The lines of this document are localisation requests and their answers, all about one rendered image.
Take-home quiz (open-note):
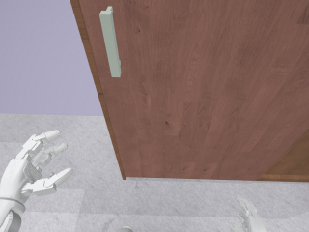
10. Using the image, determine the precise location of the wardrobe door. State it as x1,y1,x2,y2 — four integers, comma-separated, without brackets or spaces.
263,129,309,176
79,0,309,181

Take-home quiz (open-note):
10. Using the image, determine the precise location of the handle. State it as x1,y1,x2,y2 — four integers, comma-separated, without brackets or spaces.
99,6,122,77

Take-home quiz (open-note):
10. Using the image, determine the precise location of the left robot forearm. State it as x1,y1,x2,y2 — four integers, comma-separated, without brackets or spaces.
0,197,26,232

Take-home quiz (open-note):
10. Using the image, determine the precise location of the robot right hand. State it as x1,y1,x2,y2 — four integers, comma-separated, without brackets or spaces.
230,194,267,232

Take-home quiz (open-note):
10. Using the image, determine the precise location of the robot left hand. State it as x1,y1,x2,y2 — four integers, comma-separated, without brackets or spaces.
0,130,73,204

